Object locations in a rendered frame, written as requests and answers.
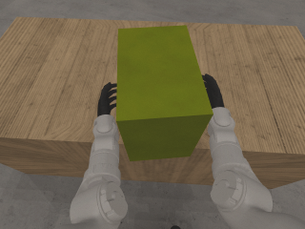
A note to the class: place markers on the robot right hand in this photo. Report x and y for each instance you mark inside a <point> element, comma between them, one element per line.
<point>213,91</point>

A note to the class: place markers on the left robot forearm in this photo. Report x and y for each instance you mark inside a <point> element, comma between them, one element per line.
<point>104,157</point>

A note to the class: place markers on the robot left upper arm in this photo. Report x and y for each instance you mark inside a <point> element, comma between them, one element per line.
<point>102,206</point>

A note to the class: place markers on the pedestal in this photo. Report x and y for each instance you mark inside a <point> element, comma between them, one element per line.
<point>53,70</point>

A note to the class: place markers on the right robot forearm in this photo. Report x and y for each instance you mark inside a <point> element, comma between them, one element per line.
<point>224,146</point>

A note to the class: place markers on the carton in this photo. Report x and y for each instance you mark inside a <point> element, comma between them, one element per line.
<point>162,105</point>

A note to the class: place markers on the robot left hand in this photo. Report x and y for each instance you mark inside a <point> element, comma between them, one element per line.
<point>104,107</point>

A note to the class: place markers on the robot right upper arm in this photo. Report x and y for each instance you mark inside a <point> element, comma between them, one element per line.
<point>247,204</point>

